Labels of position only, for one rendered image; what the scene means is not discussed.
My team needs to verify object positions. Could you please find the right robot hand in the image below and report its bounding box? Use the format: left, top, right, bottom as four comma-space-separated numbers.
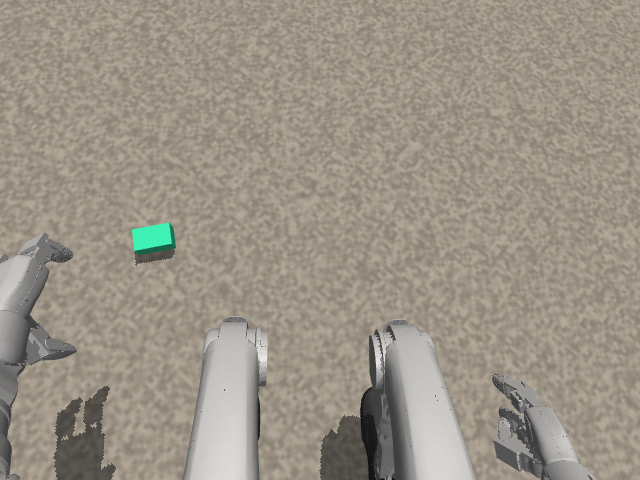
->
492, 373, 580, 479

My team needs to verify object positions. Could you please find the right robot foot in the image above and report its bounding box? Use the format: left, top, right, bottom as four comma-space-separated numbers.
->
360, 387, 395, 480

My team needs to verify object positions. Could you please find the left robot hand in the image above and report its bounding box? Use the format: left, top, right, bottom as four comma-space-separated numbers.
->
0, 233, 77, 365

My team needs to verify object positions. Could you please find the left robot arm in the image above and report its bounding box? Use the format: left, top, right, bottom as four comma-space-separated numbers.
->
0, 310, 30, 480

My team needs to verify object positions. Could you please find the right robot arm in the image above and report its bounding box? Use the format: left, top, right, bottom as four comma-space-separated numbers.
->
541, 461, 596, 480

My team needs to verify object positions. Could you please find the small box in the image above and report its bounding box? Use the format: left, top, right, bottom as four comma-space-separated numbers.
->
132, 223, 176, 255

